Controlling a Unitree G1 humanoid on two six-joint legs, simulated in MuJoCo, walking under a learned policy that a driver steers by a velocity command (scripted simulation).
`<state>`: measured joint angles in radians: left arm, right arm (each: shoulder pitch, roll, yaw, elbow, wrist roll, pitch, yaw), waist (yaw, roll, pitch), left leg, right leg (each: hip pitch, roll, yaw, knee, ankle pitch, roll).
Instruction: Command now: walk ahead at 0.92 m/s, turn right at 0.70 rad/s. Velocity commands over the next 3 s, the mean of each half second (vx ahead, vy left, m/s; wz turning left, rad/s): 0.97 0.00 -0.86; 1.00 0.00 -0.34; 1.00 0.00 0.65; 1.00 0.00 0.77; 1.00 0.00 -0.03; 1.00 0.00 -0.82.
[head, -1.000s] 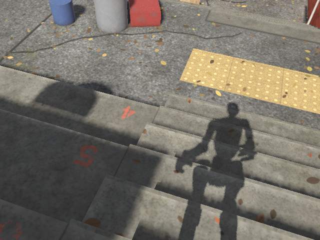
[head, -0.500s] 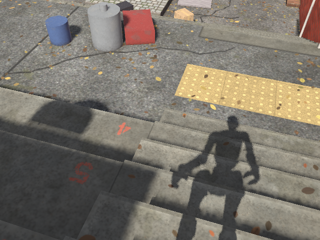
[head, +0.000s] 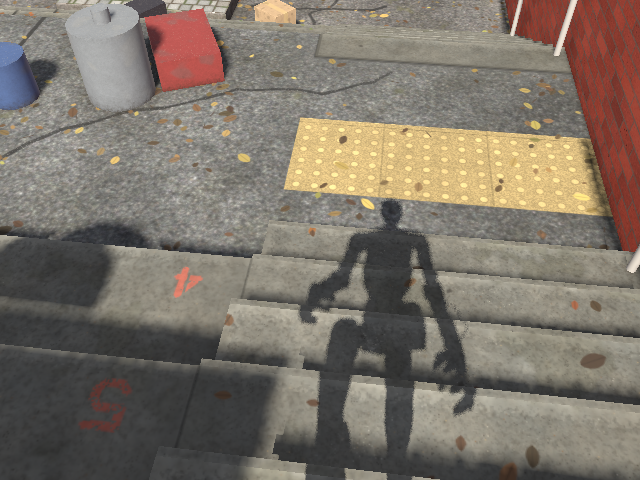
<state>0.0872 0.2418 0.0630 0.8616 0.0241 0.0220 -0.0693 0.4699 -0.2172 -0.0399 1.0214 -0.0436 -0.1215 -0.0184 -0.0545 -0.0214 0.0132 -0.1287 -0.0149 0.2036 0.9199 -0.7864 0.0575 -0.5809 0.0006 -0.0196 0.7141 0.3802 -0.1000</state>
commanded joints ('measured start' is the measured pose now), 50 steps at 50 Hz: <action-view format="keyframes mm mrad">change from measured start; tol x64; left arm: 1 -169 23 -12 -78 10 -11 3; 50 291 115 29 88 14 -107 76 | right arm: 1 69 -126 -26 4 0 3 -21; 50 -16 -161 -43 -49 10 47 -24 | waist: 1 -48 40 230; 50 129 9 -101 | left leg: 1 -233 209 -131 -237 410 25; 5 -170 178 -17 764 1175 11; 6 -623 28 -18 1215 216 12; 24 437 163 -319 -562 1091 -14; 26 543 401 -578 -148 1672 -31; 29 89 494 -875 -451 501 158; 33 -542 286 -484 -567 536 99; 44 70 176 -203 203 1267 103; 46 -438 -34 -170 1041 113 61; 50 -737 123 -344 590 431 52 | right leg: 1 172 30 -167 -119 -92 -11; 8 1100 -251 464 -89 -85 -338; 10 677 -303 618 -385 -815 -334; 20 76 62 367 52 -607 -125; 23 -32 94 294 799 -247 -84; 25 -409 184 200 1432 -1111 -67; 38 -34 -17 12 -102 156 -44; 47 1189 -314 206 97 525 -99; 50 836 -352 405 -271 -515 -193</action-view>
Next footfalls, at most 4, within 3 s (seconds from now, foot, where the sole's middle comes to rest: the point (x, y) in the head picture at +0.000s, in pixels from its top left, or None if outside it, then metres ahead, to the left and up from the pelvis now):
0.10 right None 0.18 -0.03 -0.85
0.48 left None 0.56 0.08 -1.00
0.92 right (433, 424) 0.80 -0.34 -1.15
1.30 left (432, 347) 1.15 -0.41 -1.30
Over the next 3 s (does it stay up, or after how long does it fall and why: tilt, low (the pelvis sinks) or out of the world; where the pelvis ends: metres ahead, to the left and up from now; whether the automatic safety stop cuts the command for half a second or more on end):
stays up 2.51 -0.57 -1.00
